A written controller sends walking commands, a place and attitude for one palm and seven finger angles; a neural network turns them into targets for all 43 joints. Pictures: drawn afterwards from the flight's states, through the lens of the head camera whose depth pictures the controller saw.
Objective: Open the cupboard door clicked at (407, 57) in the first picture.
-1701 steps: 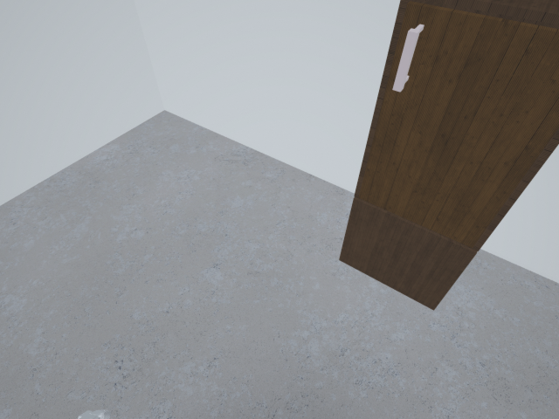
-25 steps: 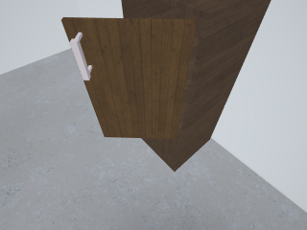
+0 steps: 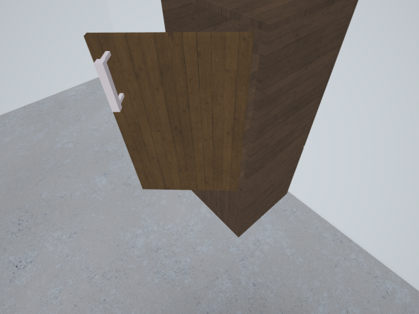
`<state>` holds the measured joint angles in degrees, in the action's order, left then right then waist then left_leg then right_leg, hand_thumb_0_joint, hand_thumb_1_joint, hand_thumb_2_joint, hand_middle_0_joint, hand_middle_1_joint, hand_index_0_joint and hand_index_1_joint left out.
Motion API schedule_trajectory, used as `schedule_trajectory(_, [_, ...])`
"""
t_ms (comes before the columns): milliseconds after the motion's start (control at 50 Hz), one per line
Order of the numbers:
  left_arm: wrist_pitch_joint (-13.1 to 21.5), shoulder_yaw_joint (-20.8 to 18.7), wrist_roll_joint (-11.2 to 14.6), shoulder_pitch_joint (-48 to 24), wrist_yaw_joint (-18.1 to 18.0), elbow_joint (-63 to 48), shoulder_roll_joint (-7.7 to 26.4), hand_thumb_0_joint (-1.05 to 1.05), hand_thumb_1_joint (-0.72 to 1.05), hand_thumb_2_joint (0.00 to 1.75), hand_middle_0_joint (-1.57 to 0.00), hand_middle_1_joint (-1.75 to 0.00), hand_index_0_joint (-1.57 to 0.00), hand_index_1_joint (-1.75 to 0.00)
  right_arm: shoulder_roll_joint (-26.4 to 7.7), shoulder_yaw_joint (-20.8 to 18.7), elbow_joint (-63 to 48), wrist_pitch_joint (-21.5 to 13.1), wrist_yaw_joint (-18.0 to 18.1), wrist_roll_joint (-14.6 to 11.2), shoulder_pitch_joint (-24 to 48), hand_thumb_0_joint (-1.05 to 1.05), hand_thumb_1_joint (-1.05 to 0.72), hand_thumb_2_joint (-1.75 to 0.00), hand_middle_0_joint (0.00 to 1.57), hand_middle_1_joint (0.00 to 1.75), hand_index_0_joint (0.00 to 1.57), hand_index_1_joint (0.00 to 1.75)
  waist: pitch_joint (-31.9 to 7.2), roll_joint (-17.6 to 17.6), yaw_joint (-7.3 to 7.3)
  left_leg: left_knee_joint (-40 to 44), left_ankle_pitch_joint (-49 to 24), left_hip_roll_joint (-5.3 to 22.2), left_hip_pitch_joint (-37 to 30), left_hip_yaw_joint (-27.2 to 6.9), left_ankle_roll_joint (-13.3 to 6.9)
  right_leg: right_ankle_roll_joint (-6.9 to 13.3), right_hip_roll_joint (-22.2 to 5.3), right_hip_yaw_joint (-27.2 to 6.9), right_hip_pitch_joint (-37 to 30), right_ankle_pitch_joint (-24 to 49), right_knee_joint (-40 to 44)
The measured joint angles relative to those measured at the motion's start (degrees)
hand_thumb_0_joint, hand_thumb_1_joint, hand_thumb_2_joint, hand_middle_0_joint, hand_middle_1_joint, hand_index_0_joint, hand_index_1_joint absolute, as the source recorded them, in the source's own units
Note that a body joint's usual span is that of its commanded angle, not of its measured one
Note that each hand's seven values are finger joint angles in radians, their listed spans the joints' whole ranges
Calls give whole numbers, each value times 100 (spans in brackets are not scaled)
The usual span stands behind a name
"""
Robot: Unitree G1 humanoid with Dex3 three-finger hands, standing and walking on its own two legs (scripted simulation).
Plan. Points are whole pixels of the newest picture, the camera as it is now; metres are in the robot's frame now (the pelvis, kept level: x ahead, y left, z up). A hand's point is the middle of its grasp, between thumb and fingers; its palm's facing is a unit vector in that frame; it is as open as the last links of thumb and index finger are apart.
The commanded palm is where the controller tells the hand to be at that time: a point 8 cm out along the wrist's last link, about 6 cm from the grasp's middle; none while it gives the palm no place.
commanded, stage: come to a stop and stand still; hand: left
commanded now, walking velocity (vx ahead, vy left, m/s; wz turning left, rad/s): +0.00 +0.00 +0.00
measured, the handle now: (111, 82) +0.58 +0.27 +0.15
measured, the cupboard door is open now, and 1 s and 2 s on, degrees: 47 47 47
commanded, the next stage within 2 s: look again from close up in 0.76 s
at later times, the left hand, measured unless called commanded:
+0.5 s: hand out of the picture +0.02 +0.16 -0.17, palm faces +0.02 -0.98 -0.19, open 7.3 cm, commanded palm none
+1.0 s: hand out of the picture +0.04 +0.16 -0.17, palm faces +0.03 -0.98 -0.20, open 7.3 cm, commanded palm none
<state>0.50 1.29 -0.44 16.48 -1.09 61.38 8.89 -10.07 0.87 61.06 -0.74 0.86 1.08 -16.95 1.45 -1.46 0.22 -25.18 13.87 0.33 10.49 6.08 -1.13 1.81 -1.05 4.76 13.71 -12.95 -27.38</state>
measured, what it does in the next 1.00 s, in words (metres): stands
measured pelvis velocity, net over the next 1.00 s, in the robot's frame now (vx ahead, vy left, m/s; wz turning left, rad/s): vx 0.05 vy -0.01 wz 0.00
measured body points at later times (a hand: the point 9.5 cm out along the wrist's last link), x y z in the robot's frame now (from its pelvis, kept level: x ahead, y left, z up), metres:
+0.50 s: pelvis +0.03 -0.01 +0.00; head +0.04 -0.02 +0.45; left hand +0.02 +0.21 -0.16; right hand +0.02 -0.22 -0.16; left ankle +0.00 +0.10 -0.74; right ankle +0.02 -0.10 -0.74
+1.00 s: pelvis +0.05 -0.01 +0.00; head +0.06 -0.02 +0.45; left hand +0.04 +0.21 -0.16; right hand +0.04 -0.23 -0.16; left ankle +0.00 +0.10 -0.74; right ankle +0.02 -0.10 -0.74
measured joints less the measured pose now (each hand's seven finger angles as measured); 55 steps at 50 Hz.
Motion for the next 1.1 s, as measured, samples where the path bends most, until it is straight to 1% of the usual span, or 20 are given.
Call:
schedule_trajectory(220, [50,-20,7,-11,-27,253,-62,1,92,90,-20,-30,-20,-30,191,16,398,-31,42,-15,-109,0,-91,-90,20,30,19,30,72,90,4,67,46,72,-85,-56,78,59,80,55,-121,-39,120])
schedule_trajectory(440, [53,-55,-2,-12,-55,316,-77,1,92,90,-20,-30,-20,-30,290,6,454,-77,93,-23,8,0,-91,-90,20,30,19,30,37,124,-23,80,164,113,-196,-59,119,78,125,54,-225,-158,130])
schedule_trajectory(760, [73,-89,-12,-31,-68,305,-42,1,92,90,-20,-30,-20,-30,190,-35,473,-98,150,-16,153,1,-92,-90,20,30,19,30,14,138,-56,158,263,130,-370,-57,153,85,150,49,-376,-282,162])
schedule_trajectory(1100, [65,-99,-8,-48,-65,289,-13,0,92,90,-20,-30,-20,-30,199,-40,508,-86,155,-12,155,0,-92,-90,20,30,19,30,1,142,-57,225,275,155,-462,-30,172,97,183,22,-454,-285,227])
